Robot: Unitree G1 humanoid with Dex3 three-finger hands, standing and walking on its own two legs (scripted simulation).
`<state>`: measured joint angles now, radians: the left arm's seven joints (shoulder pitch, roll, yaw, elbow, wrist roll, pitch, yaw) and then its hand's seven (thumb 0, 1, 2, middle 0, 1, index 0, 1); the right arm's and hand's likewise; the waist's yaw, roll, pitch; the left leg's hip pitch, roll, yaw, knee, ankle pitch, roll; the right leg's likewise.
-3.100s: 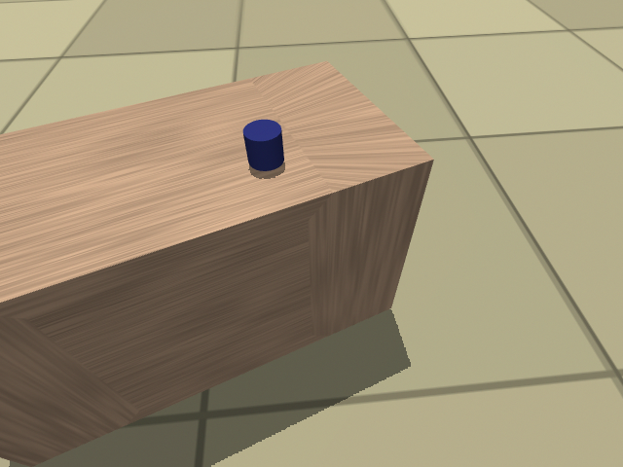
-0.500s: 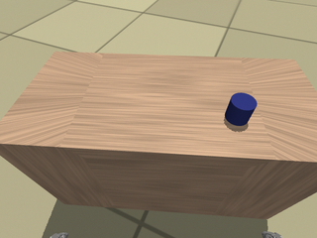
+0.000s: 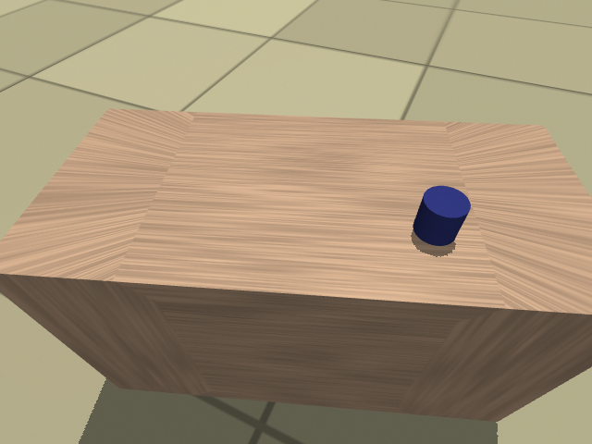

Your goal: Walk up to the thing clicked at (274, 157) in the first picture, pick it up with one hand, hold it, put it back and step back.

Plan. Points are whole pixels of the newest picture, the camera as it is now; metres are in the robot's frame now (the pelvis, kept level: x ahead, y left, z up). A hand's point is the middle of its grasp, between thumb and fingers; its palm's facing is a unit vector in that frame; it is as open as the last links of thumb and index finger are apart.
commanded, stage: walk up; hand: right
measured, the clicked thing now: (440, 216) +0.53 -0.25 -0.04
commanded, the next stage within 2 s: stand in 0.40 s
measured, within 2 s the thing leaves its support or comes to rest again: neither
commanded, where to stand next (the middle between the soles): +0.06 +0.00 m, yaw -4 degrees
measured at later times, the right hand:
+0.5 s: hand out of the picture +0.10 -0.25 -0.15, palm faces -0.03 +0.94 -0.33, open 7.3 cm
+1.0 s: hand out of the picture +0.10 -0.26 -0.15, palm faces -0.01 +0.94 -0.34, open 7.3 cm
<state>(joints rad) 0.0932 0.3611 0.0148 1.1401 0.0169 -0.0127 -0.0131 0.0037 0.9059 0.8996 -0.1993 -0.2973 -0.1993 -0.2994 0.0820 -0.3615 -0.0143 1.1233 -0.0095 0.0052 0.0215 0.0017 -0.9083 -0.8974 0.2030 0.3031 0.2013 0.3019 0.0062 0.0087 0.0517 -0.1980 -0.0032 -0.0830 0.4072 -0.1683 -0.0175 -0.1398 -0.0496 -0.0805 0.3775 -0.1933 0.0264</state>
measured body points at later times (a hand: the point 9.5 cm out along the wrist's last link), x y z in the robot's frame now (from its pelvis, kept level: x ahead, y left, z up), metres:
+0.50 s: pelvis +0.01 +0.00 +0.00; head +0.02 +0.00 +0.45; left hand +0.10 +0.30 -0.13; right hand +0.10 -0.30 -0.13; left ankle +0.04 +0.13 -0.74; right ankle +0.01 -0.14 -0.74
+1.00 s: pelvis +0.03 -0.01 +0.00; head +0.04 -0.01 +0.45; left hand +0.10 +0.29 -0.13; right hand +0.10 -0.31 -0.13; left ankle +0.04 +0.13 -0.74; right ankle +0.01 -0.14 -0.74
